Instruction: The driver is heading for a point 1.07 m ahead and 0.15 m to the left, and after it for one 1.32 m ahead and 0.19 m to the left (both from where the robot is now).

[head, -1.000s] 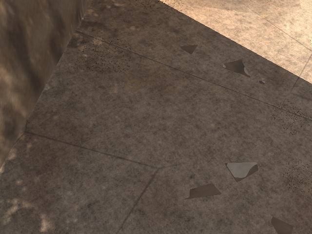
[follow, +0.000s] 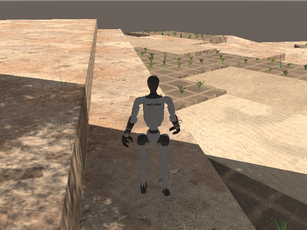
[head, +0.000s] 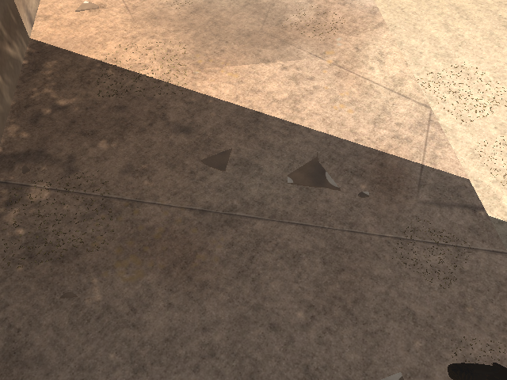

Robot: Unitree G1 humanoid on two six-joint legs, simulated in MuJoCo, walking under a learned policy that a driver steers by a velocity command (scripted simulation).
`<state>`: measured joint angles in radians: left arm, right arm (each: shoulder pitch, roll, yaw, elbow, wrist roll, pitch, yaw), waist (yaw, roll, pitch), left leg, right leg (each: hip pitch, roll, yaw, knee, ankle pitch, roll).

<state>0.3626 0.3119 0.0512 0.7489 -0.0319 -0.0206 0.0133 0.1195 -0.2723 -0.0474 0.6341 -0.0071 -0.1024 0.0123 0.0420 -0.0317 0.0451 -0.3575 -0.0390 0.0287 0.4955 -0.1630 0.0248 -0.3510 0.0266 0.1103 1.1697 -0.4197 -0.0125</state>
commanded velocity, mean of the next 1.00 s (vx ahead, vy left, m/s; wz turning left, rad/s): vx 0.50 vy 0.00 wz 0.20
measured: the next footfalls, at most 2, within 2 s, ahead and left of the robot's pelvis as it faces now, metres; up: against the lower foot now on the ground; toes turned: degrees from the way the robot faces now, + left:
right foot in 0.36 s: +0.35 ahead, -0.17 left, +0.00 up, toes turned -5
left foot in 0.88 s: +0.62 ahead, +0.10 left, +0.00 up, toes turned +16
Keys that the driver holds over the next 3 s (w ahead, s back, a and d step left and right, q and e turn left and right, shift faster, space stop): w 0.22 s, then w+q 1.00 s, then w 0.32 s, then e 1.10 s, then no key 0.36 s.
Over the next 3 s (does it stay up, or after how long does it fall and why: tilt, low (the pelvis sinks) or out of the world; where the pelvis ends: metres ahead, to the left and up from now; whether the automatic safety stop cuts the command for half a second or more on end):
stays up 0.99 0.17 0.01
